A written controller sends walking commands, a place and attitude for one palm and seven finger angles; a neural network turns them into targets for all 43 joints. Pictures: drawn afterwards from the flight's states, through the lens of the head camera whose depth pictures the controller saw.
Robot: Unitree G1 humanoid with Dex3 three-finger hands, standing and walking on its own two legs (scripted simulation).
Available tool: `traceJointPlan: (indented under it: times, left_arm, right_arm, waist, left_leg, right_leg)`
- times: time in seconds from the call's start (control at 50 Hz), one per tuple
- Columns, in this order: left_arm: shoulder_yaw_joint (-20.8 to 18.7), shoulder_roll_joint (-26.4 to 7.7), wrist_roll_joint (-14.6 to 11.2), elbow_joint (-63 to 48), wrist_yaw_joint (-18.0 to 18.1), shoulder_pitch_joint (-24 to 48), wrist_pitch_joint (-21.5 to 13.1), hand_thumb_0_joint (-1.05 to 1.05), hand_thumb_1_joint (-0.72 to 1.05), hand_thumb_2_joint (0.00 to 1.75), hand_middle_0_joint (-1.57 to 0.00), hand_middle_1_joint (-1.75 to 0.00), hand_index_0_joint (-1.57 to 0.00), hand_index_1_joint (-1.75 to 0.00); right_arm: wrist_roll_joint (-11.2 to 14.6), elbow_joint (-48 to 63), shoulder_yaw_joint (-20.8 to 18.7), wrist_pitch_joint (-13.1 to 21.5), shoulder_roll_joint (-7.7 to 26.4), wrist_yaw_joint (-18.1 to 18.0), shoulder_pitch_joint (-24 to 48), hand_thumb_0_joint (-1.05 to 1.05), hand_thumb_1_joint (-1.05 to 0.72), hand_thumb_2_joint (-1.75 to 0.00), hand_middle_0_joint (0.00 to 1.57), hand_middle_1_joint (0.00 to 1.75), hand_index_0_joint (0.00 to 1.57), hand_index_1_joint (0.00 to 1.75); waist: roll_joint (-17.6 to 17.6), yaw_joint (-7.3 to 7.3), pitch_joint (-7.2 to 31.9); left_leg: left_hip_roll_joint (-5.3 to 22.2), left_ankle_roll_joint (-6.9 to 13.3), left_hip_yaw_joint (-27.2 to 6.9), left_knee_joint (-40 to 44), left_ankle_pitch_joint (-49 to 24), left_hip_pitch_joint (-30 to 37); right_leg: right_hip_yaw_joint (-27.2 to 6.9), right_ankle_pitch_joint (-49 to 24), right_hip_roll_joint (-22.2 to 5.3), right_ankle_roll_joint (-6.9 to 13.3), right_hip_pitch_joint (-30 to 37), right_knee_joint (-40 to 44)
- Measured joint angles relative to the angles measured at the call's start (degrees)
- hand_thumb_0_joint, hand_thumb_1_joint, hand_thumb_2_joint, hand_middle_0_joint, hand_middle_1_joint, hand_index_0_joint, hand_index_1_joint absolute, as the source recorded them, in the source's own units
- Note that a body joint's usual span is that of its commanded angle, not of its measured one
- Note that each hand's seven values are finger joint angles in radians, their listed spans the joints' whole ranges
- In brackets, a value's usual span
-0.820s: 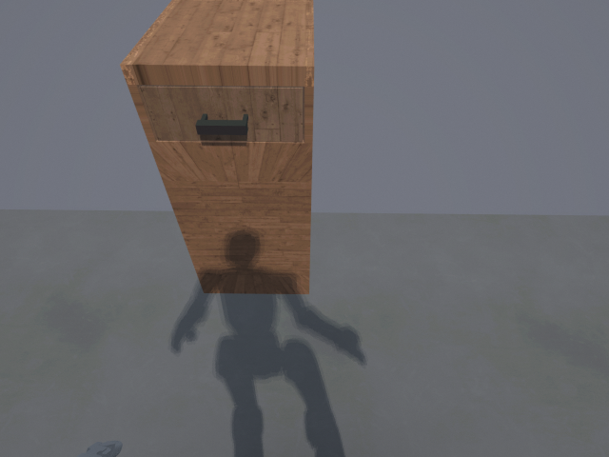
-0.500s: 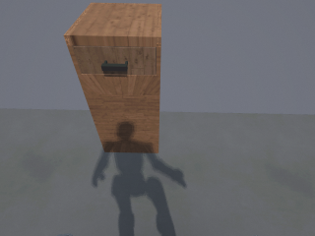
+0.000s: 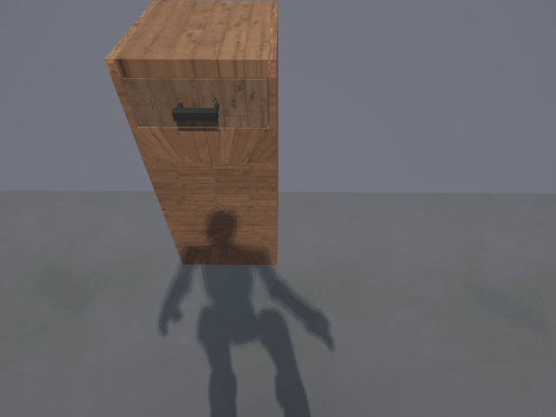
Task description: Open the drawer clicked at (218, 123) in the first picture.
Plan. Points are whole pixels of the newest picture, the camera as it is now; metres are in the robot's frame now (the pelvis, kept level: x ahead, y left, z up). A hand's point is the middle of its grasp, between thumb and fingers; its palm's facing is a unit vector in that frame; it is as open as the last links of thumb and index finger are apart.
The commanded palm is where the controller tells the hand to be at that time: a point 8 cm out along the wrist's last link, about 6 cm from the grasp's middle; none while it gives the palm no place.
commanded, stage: look at it before walking up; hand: left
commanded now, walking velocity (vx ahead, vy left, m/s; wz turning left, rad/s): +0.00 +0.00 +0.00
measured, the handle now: (197, 110) +0.82 +0.26 +0.00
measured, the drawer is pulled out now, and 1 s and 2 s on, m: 0.00 0.00 0.00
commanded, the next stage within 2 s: take the last steps up to it in 0.62 s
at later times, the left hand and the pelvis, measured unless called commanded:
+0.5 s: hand out of the picture +0.08 +0.25 -0.15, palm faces -0.03 -0.94 -0.33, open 7.4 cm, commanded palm none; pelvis +0.01 +0.00 +0.00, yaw +0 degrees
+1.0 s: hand out of the picture +0.05 +0.22 -0.18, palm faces +0.04 -0.97 -0.23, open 7.4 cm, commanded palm none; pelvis +0.04 +0.02 -0.01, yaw +2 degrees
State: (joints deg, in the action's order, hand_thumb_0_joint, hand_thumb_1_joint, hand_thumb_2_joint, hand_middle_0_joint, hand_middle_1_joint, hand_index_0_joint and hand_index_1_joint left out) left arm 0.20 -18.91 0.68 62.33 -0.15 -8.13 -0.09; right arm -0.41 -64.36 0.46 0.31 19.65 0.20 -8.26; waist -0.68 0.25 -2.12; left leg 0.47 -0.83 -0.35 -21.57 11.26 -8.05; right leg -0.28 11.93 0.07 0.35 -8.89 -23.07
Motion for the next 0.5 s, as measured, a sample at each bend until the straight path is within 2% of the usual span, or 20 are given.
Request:
traceJointPlan:
  times: [0.5]
  left_arm:
    - [0.1,0.0,0.1,-0.1,-0.1,0.4,-0.2,0.01,0.90,0.90,-0.20,-0.30,-0.20,-0.30]
  right_arm:
    - [0.1,0.5,0.1,0.3,-0.1,-0.1,1.6,0.01,-0.91,-0.90,0.20,0.30,0.21,0.30]
  waist:
    - [0.6,-0.24,0.2]
  left_leg:
    - [0.0,0.1,0.0,0.8,0.1,0.4]
  right_leg:
    - [0.0,-0.2,0.0,-0.1,0.7,1.2]
